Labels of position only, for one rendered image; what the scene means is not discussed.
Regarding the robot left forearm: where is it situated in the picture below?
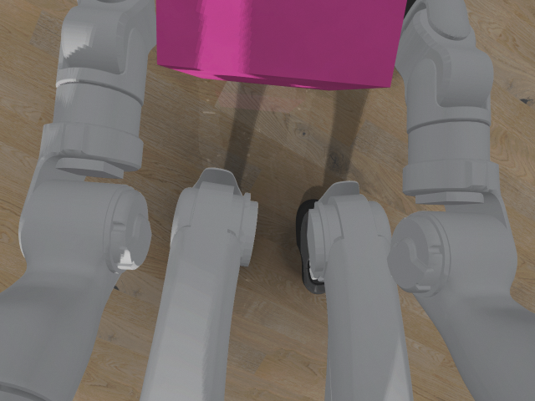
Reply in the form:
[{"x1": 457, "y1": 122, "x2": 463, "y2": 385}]
[{"x1": 18, "y1": 0, "x2": 156, "y2": 258}]

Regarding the robot right foot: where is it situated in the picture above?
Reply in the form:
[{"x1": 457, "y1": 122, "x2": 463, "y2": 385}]
[{"x1": 296, "y1": 199, "x2": 325, "y2": 294}]

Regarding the right robot upper arm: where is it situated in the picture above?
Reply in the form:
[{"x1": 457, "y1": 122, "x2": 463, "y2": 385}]
[{"x1": 387, "y1": 211, "x2": 535, "y2": 401}]

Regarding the robot right forearm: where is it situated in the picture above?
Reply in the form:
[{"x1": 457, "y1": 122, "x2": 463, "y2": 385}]
[{"x1": 395, "y1": 0, "x2": 517, "y2": 251}]

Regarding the robot right shin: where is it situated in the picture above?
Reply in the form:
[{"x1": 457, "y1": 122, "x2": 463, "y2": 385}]
[{"x1": 309, "y1": 180, "x2": 391, "y2": 282}]

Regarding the left robot upper arm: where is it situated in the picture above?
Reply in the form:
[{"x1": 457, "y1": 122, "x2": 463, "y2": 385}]
[{"x1": 0, "y1": 179, "x2": 152, "y2": 401}]

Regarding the carton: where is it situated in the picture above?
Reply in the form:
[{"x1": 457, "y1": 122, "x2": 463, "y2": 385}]
[{"x1": 156, "y1": 0, "x2": 407, "y2": 90}]

